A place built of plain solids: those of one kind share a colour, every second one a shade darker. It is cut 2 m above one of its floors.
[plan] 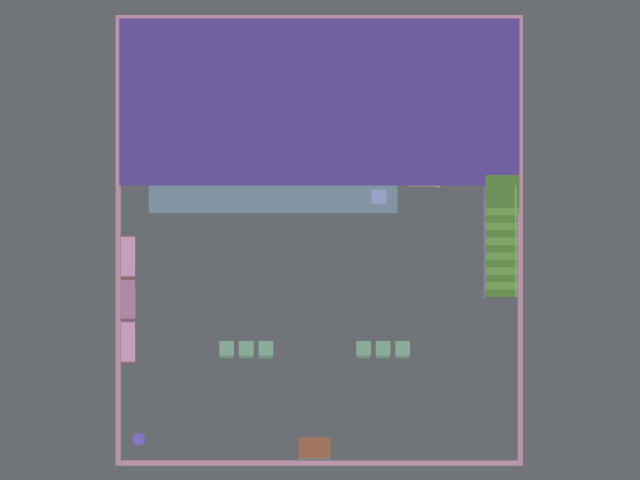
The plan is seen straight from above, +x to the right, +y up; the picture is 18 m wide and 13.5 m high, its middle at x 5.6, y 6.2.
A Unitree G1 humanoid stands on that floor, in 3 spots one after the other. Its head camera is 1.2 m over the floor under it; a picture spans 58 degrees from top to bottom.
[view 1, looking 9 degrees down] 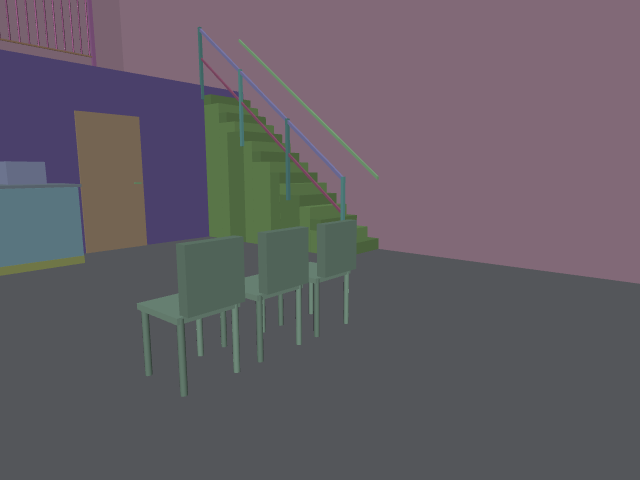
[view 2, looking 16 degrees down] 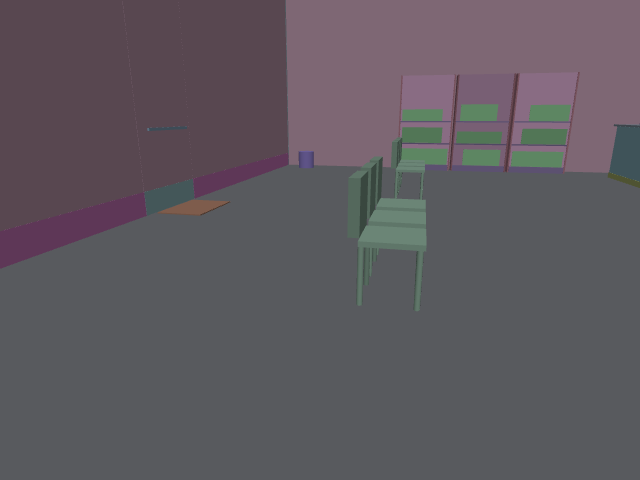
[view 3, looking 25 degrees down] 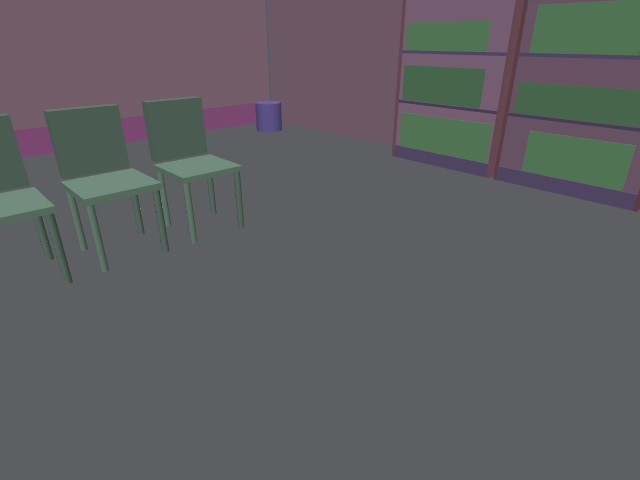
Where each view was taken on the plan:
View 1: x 5.45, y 1.00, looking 40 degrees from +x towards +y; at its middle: side_chair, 3.02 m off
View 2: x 10.71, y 3.29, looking -167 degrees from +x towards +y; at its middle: ground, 4.35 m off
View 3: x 4.28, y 5.72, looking -133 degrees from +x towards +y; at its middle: ground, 2.84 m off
